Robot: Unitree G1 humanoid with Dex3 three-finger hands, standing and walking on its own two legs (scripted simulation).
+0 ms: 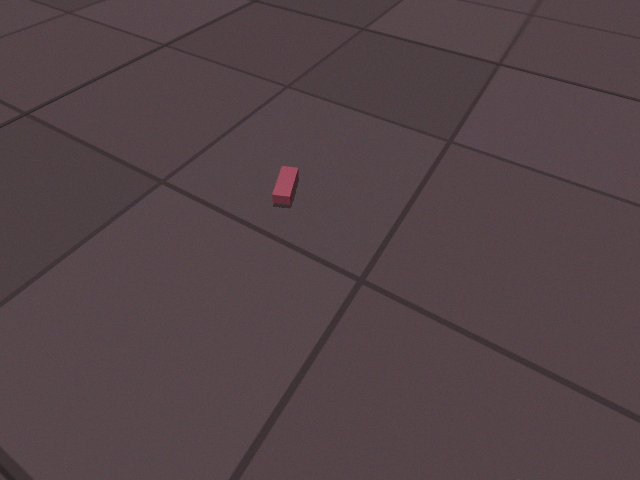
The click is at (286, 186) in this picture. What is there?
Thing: lying carton
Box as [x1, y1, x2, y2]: [272, 166, 298, 204]
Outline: 282,166 272,193 273,202 289,204 298,175 297,168
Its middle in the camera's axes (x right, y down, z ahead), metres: -0.15 -0.24 +1.81
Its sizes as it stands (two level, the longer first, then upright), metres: 0.205 0.082 0.052
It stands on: the floor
